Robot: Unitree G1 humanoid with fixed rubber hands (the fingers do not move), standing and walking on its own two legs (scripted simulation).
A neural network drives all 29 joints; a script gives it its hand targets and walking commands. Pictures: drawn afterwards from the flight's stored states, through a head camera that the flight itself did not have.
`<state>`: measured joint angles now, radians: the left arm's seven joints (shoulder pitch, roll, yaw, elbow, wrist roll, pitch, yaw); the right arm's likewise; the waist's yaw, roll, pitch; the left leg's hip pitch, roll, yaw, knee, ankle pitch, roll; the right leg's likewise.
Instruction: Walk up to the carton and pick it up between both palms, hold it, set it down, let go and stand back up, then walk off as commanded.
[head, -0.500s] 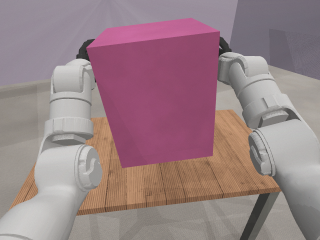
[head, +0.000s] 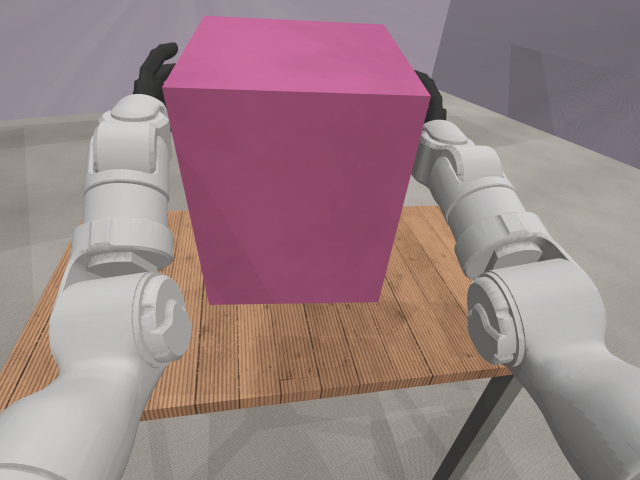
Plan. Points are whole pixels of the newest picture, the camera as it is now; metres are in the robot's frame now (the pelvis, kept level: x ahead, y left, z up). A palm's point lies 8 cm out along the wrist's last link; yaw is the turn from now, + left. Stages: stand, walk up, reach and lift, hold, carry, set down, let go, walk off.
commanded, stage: set down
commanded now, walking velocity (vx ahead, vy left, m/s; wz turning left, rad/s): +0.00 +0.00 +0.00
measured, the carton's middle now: (295, 165) +0.41 +0.01 +0.25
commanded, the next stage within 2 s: none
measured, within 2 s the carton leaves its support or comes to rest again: neither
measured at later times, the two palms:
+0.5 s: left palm (162, 139) +0.41 +0.16 +0.28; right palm (419, 177) +0.38 -0.14 +0.26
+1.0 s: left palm (167, 156) +0.43 +0.17 +0.25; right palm (408, 200) +0.38 -0.14 +0.22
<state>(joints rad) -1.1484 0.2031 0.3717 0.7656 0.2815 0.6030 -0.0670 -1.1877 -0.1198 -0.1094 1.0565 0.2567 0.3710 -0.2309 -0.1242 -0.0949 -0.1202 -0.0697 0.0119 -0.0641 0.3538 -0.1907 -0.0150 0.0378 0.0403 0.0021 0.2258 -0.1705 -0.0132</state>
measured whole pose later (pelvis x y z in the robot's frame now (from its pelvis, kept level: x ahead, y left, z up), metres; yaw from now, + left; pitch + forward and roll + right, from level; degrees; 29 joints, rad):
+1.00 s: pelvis -0.01 +0.02 +0.00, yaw -1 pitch -5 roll -1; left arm -1.11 0.20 0.33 0.96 0.22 0.36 -0.05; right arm -0.98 -0.01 -0.27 0.98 0.04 0.21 -0.22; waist -0.12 -0.09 -0.06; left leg -0.09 -0.01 -0.04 0.36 -0.18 0.01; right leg 0.01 0.01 0.02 0.23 -0.16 0.02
